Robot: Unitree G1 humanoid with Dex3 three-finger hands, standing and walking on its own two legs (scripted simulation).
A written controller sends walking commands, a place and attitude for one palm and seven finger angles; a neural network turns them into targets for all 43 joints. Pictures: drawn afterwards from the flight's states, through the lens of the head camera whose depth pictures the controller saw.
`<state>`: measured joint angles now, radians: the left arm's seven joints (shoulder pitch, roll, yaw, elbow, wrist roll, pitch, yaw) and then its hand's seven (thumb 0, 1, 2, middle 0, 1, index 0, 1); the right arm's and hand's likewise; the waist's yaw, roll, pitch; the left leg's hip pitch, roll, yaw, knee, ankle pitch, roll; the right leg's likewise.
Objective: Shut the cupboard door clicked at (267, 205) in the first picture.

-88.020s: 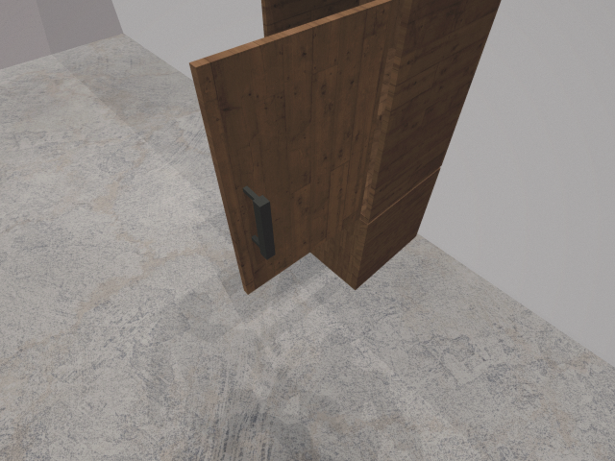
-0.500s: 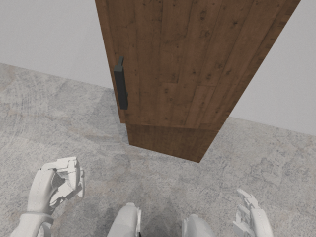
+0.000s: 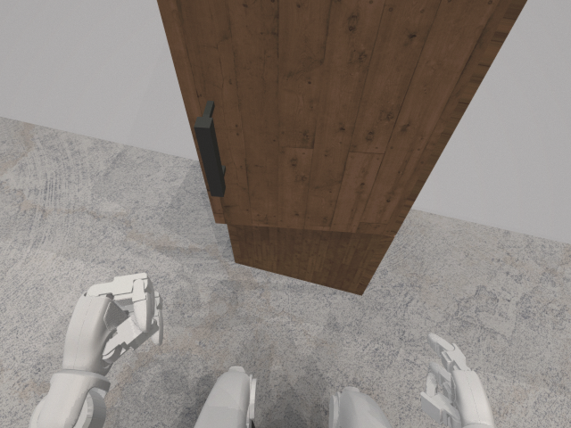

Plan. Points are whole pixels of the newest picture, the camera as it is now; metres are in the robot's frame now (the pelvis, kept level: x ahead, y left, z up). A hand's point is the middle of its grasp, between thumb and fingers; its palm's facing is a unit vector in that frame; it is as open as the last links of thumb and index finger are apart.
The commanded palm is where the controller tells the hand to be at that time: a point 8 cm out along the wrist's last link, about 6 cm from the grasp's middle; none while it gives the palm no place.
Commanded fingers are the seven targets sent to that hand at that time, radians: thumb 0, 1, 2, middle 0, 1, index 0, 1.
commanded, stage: bring the fist close to the handle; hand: left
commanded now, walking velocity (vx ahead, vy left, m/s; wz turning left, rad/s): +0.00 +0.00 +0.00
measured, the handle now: (214, 151) +0.52 +0.16 +0.05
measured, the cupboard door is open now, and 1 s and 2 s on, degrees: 11 11 3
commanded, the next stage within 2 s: push the door shut along its arc in 1.24 s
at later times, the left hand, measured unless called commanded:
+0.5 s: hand (205, 245) +0.34 +0.14 +0.06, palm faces -0.04 -1.00 -0.03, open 3.1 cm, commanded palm +0.33 +0.19 +0.05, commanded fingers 0.00 0.90 0.90 -1.30 -1.50 -1.30 -1.50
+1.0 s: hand (239, 193) +0.43 +0.11 +0.06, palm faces -0.01 -1.00 -0.02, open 3.1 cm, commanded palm +0.40 +0.17 +0.05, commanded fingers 0.00 0.90 0.90 -1.30 -1.50 -1.30 -1.50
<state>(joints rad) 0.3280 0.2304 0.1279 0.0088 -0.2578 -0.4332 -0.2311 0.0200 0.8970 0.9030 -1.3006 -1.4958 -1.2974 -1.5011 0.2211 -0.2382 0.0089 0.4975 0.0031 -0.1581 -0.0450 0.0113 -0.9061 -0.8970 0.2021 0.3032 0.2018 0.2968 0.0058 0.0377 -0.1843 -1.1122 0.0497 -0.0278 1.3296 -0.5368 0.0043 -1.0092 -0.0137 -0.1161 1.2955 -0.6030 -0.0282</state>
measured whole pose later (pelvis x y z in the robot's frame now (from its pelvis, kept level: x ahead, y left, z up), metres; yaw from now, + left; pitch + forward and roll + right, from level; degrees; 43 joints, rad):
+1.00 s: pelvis +0.00 +0.00 +0.01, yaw -2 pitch +21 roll -1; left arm -0.52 0.17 0.17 0.81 -0.09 -0.51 0.00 0.02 0.90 0.90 -1.30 -1.50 -1.30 -1.50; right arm 0.30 -0.24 -0.02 0.63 -0.03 -0.01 0.02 0.01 -0.91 -0.90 0.20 0.30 0.20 0.30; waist -0.09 0.03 -0.17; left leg -1.11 0.05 0.04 1.22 -0.49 0.01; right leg -1.05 -0.01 -0.05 1.23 -0.55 -0.02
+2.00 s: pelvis -0.01 +0.01 +0.00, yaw -2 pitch +25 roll -3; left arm -0.90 0.37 0.25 1.17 -0.09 -0.49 -0.19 0.02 0.90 0.90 -1.31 -1.50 -1.30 -1.50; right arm 0.34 -0.26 0.00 0.67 -0.02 0.02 0.01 0.01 -0.91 -0.90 0.20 0.30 0.20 0.30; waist -0.17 0.05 -0.16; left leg -1.26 0.05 0.01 1.31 -0.49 0.02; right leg -1.18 -0.01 -0.08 1.29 -0.55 -0.01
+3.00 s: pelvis +0.00 +0.01 +0.00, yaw -4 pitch +27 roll -2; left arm -0.84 0.30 0.34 1.08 -0.03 -0.49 0.06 0.02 0.90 0.90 -1.30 -1.50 -1.30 -1.50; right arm 0.43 -0.22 0.00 0.67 -0.06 0.02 0.07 0.01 -0.91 -0.90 0.20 0.30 0.20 0.30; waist -0.19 0.06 -0.15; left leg -1.24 0.07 0.03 1.27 -0.49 0.02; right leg -1.18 0.02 -0.04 1.24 -0.53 -0.01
